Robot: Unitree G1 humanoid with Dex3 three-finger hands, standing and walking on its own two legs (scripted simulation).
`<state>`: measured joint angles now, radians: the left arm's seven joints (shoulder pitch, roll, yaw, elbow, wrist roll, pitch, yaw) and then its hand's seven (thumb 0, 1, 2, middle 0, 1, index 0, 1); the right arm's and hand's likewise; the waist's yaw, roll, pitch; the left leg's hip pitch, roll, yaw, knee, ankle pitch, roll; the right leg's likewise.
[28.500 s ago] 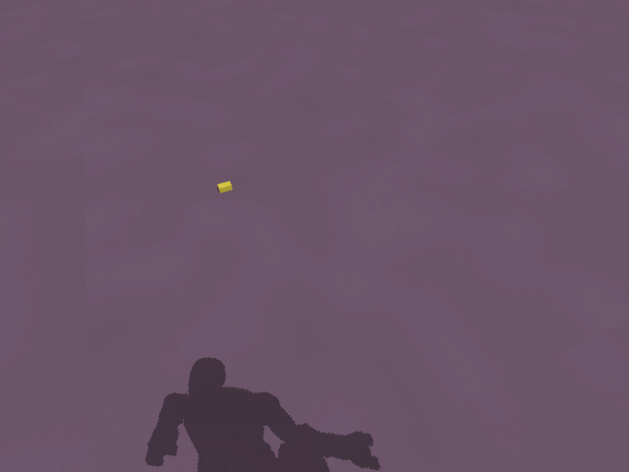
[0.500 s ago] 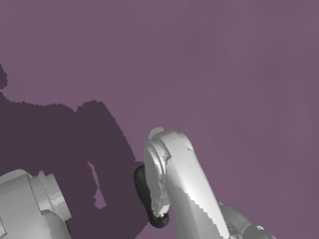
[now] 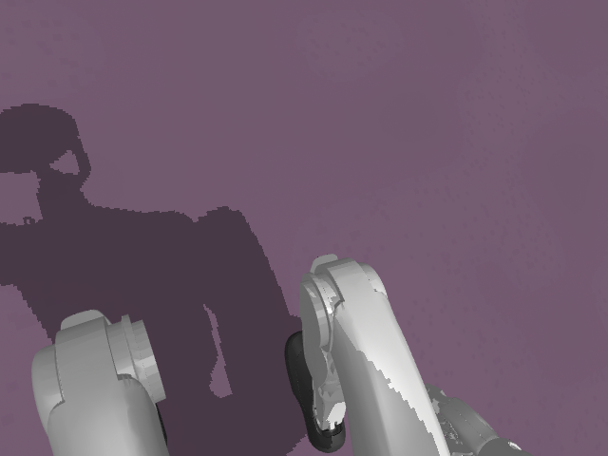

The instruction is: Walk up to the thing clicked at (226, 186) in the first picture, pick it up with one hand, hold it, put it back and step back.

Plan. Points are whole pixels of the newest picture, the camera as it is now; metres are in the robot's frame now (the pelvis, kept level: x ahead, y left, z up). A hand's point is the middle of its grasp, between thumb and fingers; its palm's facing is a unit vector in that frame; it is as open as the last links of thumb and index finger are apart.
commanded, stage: settle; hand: left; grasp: from above
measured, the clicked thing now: out of the picture +0.45 +0.38 -0.23
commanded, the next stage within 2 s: lift in 0.36 s
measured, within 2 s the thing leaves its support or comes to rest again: neither
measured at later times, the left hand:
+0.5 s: hand out of the picture +0.42 +0.37 -0.12, palm faces -0.45 -0.08 -0.89, open 6.5 cm
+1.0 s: hand out of the picture +0.38 +0.37 -0.02, palm faces -0.45 -0.12 -0.88, open 6.5 cm
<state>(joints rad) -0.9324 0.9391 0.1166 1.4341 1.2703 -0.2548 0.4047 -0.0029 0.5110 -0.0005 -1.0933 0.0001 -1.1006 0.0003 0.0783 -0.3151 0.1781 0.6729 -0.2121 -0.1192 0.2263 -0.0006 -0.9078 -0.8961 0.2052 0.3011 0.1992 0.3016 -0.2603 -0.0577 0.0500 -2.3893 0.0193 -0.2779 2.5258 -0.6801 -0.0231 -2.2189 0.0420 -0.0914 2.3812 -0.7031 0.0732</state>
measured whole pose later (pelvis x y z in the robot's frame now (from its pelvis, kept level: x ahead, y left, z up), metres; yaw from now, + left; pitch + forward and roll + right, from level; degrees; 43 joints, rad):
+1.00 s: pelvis -0.01 -0.01 +0.09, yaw +7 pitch +34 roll -9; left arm -0.72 0.75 0.08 0.97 1.11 -0.23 0.06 0.00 0.52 0.00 -1.07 -0.04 -1.09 -0.02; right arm 0.15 -0.27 0.00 0.65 -0.06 0.06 0.10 0.00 -0.92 -0.90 0.21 0.30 0.20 0.30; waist -0.14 0.04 -0.12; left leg -2.17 0.03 -0.15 2.19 -0.62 -0.01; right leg -2.05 -0.02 -0.03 2.12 -0.67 0.07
